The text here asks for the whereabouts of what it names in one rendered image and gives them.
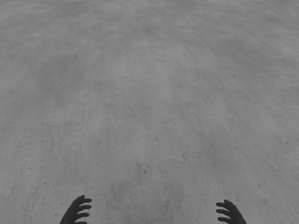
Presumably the right robot hand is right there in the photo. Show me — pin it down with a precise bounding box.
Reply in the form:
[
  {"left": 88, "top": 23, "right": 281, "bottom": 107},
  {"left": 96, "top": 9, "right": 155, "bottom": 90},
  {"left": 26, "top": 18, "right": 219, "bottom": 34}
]
[{"left": 216, "top": 200, "right": 247, "bottom": 224}]

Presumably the left robot hand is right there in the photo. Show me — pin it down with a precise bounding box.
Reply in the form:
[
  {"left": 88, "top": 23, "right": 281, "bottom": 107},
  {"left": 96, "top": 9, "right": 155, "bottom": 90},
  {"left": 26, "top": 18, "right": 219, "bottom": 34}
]
[{"left": 60, "top": 195, "right": 92, "bottom": 224}]

